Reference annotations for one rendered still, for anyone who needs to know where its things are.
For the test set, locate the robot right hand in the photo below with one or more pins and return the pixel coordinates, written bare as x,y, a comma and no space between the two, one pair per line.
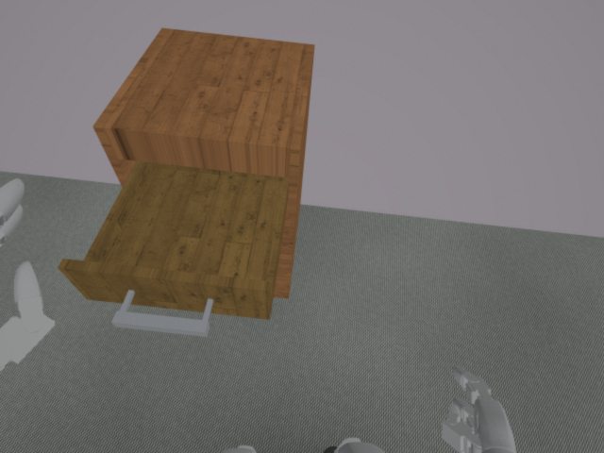
483,427

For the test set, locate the robot right shin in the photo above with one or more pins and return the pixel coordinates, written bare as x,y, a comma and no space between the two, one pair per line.
348,440

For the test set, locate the drawer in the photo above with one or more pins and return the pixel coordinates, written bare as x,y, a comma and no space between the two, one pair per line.
178,236

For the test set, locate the cabinet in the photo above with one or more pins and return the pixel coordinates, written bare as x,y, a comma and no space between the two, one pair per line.
217,102

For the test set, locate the robot left hand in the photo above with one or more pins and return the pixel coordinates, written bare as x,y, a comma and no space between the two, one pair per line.
18,336

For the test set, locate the handle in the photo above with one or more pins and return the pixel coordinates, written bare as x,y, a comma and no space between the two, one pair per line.
123,318

